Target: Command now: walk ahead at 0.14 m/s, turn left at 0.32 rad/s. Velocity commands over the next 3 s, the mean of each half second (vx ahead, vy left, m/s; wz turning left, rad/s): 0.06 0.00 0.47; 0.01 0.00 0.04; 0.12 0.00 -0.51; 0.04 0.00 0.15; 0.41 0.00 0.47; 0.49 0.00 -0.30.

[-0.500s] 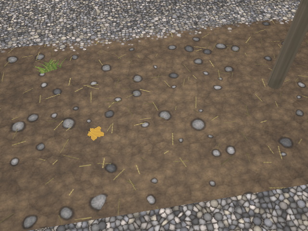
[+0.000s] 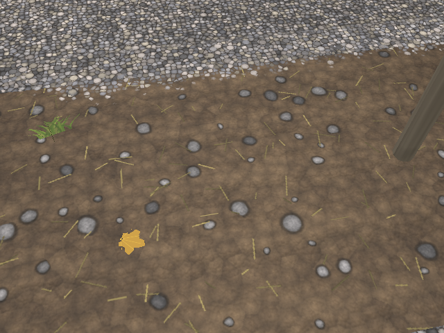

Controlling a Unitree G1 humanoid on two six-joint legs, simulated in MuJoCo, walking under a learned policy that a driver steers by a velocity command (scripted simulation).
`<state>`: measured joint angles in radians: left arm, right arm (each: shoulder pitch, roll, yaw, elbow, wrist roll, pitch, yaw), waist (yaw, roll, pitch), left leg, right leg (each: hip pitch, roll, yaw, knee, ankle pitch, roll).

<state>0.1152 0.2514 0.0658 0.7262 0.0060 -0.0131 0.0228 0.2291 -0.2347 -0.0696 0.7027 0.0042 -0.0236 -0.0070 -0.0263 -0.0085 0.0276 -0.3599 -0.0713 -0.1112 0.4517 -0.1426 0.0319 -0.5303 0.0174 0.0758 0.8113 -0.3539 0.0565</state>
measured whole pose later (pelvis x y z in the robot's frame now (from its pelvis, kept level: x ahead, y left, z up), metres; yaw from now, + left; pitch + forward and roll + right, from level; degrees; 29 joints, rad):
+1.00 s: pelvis +0.05 +0.03 +0.00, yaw +15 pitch +1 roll +1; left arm 0.19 0.29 0.08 0.79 -0.02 0.07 0.03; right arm 0.07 -0.22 -0.05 0.74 -0.01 0.02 -0.03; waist 0.02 -0.01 0.05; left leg -0.23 -0.01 0.11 0.48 -0.26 0.04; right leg -0.35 -0.05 0.01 0.83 -0.48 0.06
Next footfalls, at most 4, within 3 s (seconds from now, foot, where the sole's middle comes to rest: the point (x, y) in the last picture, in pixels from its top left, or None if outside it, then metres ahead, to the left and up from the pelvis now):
0.16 right None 0.13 -0.12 -0.78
0.58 left None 0.06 0.13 -0.78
1.12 right None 0.09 -0.10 -0.78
1.62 left None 0.31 0.10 -0.78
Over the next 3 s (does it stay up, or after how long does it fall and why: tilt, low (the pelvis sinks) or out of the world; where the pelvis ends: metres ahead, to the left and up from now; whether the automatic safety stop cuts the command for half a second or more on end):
stays up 0.63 0.18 -0.03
